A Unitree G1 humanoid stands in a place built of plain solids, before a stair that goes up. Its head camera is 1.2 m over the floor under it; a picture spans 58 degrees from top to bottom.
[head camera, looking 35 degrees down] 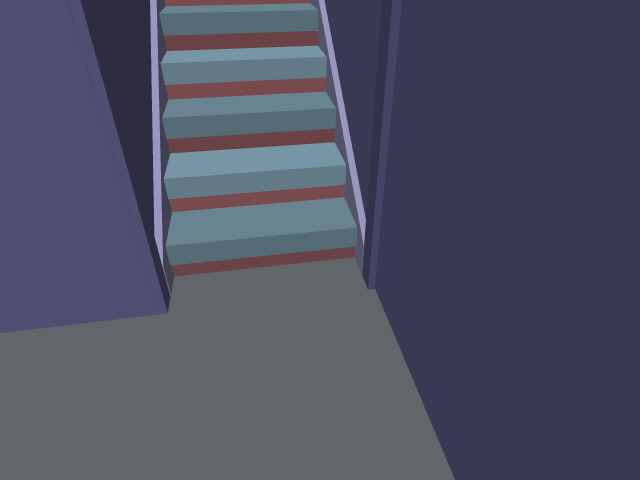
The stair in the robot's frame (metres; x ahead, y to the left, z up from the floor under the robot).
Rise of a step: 0.18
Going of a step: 0.25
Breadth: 0.80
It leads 9 degrees to the left of straight ahead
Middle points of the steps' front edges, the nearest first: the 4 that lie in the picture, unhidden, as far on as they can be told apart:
1.49 0.23 0.17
1.74 0.27 0.35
1.98 0.32 0.53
2.23 0.36 0.71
